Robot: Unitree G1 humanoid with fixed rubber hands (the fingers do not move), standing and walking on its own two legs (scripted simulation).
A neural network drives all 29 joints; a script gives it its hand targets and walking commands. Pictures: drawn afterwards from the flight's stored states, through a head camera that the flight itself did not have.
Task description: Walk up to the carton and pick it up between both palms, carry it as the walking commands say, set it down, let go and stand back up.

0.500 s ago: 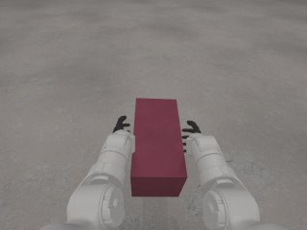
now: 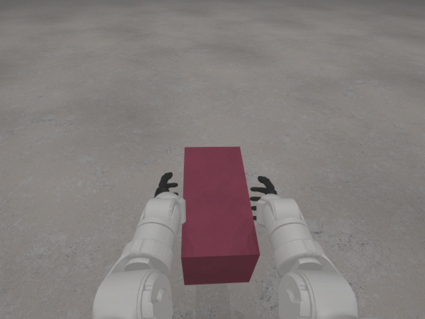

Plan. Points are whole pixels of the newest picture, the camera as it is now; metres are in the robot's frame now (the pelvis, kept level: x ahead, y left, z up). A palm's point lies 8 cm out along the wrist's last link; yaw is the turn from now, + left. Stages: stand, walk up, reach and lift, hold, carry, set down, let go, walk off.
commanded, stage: hold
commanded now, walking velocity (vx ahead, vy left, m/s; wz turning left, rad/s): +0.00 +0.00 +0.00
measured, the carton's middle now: (214, 209) +0.38 +0.00 -0.02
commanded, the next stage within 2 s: carry in 1.12 s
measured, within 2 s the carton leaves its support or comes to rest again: neither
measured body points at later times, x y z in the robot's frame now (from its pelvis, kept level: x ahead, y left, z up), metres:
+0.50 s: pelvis +0.01 +0.00 +0.00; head -0.07 -0.01 +0.45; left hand +0.34 +0.11 +0.06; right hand +0.34 -0.11 +0.06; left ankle +0.07 +0.08 -0.70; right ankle +0.10 -0.16 -0.70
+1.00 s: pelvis +0.02 +0.00 +0.01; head -0.06 -0.02 +0.45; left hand +0.34 +0.11 +0.07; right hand +0.34 -0.12 +0.06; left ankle +0.07 +0.08 -0.70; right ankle +0.10 -0.16 -0.70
